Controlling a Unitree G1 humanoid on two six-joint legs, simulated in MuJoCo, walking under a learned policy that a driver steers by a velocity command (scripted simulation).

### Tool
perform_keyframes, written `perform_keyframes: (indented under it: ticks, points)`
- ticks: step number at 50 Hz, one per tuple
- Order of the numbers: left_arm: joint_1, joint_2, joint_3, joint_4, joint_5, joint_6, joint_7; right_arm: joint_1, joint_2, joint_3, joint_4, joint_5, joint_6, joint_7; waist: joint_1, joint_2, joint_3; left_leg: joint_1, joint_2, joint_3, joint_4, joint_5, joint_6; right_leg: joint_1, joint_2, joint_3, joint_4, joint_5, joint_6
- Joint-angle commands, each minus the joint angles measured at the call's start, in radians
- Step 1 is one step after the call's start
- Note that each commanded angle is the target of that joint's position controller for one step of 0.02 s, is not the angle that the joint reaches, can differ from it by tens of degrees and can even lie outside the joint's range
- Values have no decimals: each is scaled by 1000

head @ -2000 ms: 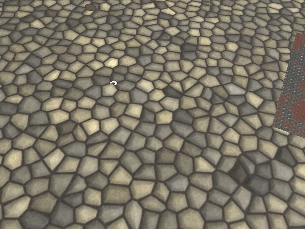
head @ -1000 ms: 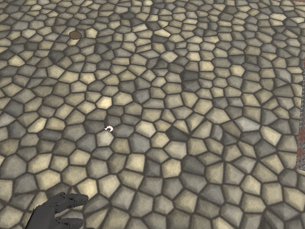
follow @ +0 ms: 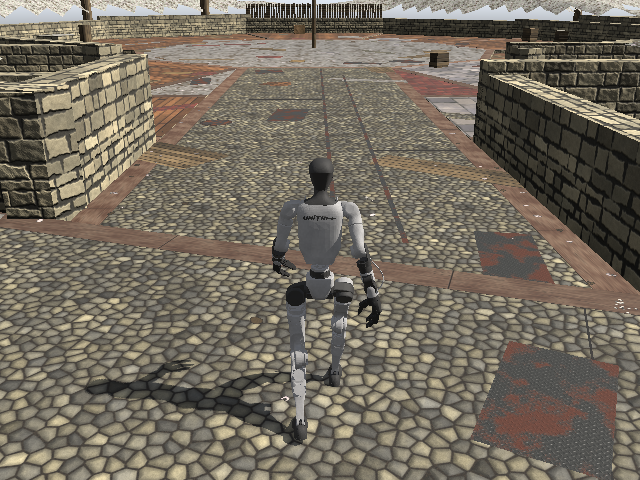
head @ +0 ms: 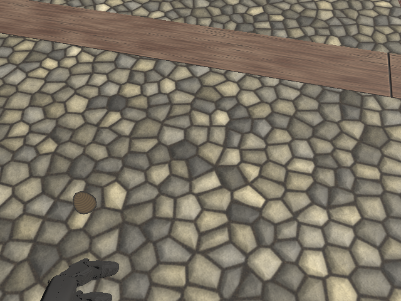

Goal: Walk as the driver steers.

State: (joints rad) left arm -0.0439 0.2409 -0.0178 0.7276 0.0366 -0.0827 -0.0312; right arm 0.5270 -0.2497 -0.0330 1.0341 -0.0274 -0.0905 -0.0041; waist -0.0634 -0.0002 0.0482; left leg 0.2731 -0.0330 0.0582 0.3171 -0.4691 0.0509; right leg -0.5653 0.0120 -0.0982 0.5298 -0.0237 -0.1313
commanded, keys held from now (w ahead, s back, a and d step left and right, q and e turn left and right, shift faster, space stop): w+shift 0.72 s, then shift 0.28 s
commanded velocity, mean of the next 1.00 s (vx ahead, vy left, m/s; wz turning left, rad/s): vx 0.88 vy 0.00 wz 0.00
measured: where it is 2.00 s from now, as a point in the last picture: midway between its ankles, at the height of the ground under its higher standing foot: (185, 133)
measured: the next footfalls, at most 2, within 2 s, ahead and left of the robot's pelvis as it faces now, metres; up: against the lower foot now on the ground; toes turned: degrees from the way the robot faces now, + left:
left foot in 0.44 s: +0.68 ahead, +0.09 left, +0.00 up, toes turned +4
right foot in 0.88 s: +1.13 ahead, -0.09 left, +0.00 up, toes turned -3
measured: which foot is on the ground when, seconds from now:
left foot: up 0.00-0.42, down 0.44-0.90, up 0.92-1.00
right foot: down 0.00-0.46, up 0.48-0.86, down 0.88-1.00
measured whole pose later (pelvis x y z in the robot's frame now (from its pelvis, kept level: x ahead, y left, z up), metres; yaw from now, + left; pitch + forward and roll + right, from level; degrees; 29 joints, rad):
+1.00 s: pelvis +0.97 -0.01 +0.02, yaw +0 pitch +1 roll +0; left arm 0.08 0.25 0.01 0.84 0.01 -0.11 -0.04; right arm 0.32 -0.24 -0.02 0.97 0.02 -0.08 0.00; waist -0.01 0.00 0.08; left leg -0.29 -0.04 -0.10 1.29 -0.51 -0.02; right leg -0.46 0.05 -0.08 0.51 -0.07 -0.08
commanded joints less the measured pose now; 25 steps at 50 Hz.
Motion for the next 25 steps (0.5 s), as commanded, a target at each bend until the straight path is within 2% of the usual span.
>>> perform_keyframes:
  ticks: [1, 2, 3, 4, 5, 6, 7, 8, 10, 12, 13, 15, 16, 17, 18, 19, 20, 21, 22, 23, 24, 25]
  points:
    - [572, 348, 125, 114, 40, 9, 39, 88, 3, 5, -120, 29, -5, 12, 168, -280, -432, -832, -22, -48, 1147, 96, 31, 1069, -409, 733, -55, -604, -218]
    - [543, 278, 123, 115, 5, 14, 23, -14, -117, -16, -133, 37, -23, 5, 215, -162, -447, -954, -30, -169, 1220, 41, 63, 1047, -385, 961, -240, -632, -201]
    - [440, 234, 115, 126, 3, 3, 22, -158, -131, -20, -178, 43, -28, -1, 176, -97, -228, -1027, 42, -160, 1175, 164, 71, 885, -342, 741, -249, -469, -163]
    - [408, 174, 105, 139, 3, -7, 17, -209, -119, -12, -189, 30, -31, 1, 151, 15, -145, -993, 75, -152, 1104, 208, 72, 728, -308, 611, -260, -320, -144]
    - [389, 134, 94, 153, 6, -14, 19, -224, -97, -8, -191, 18, -22, 8, 111, 31, -89, -948, 100, -161, 1055, 215, 70, 605, -263, 511, -278, -258, -116]
    - [388, 87, 78, 175, 3, -18, 24, -205, -78, -3, -200, 2, -5, 20, 62, 3, -70, -887, 116, -163, 1011, 218, 59, 498, -231, 448, -305, -247, -96]
    - [394, 61, 68, 190, -6, -25, 25, -207, -48, 3, -199, -7, 12, 31, 40, -5, -45, -866, 133, -160, 974, 213, 48, 438, -201, 392, -343, -261, -79]
    - [407, 78, 71, 201, -17, -34, 26, -224, -35, 9, -216, -12, 23, 40, 27, -40, -14, -887, 147, -150, 929, 203, 33, 405, -203, 374, -377, -260, -89]
    - [436, 95, 73, 217, -27, -48, 23, -361, -40, 17, -270, -23, 33, 51, 36, -30, 74, -971, 177, -97, 813, 264, 6, 352, -175, 294, -451, -189, -92]
    - [449, 105, 74, 218, -30, -55, 15, -485, -45, 29, -321, -20, 25, 59, 51, -20, 115, -954, 177, -39, 599, 418, -4, 320, -120, 192, -490, -39, -79]
    - [450, 107, 74, 218, -34, -60, 13, -526, -39, 36, -334, -13, 18, 66, 57, -5, 119, -880, 162, -10, 470, 509, -1, 293, -94, 144, -505, 31, -66]
    - [506, 140, 79, 237, -48, -70, 14, -597, -32, 45, -351, 2, 13, 74, 87, -6, 121, -757, 121, 45, 329, 653, 20, 315, -121, 126, -588, 175, -59]
    - [525, 142, 76, 247, -51, -69, 14, -597, -44, 41, -344, 11, 20, 70, 99, -2, 86, -761, 88, 72, 320, 677, 32, 421, -111, 101, -591, 302, -41]
    - [541, 167, 78, 253, -47, -69, 16, -612, -47, 44, -361, 9, 14, 65, 90, -41, 107, -770, 92, 61, 260, 677, 48, 484, -145, 92, -547, 448, -34]
    - [551, 181, 80, 261, -42, -64, 21, -611, -72, 38, -363, 2, 10, 58, 82, -47, 87, -760, 61, 77, 237, 634, 64, 577, -163, 80, -492, 655, -23]
    - [558, 199, 83, 267, -32, -56, 28, -585, -93, 29, -355, -8, 9, 48, 63, -65, 39, -724, 23, 87, 229, 568, 76, 657, -175, 69, -413, 824, -13]
    - [553, 227, 89, 267, -18, -41, 39, -505, -124, 15, -333, -7, 9, 38, 20, -92, -30, -636, -16, 87, 235, 482, 85, 702, -188, 65, -288, 938, -5]
    - [534, 247, 95, 268, -2, -25, 51, -323, -164, -4, -283, -5, 10, 25, -67, -111, -126, -457, -39, 65, 251, 413, 102, 685, -202, 59, -71, 995, 1]
    - [494, 253, 97, 260, 5, -11, 58, -98, -199, -26, -211, -9, 16, 7, -178, -103, -224, -240, -12, 37, 235, 357, 122, 595, -178, 42, 219, 890, 10]
    - [500, 166, 81, 236, 12, -11, 53, 71, -285, -55, -179, -22, 23, -12, -205, 8, -338, -20, 199, -193, 282, 79, 147, 389, -98, 41, 621, 441, 5]
    - [643, 37, 55, 201, -58, -31, 26, 3, -332, -71, -184, -29, 25, 0, -38, 362, -477, 212, 441, -836, 46, -160, 284, -1, 99, 144, 1006, -412, 49]
    - [536, 136, 69, 187, -48, -37, 38, -99, -261, -72, -200, -11, 27, 16, -52, 161, -373, 147, 395, -858, -44, -153, 271, -141, 26, 208, 1031, -351, 13]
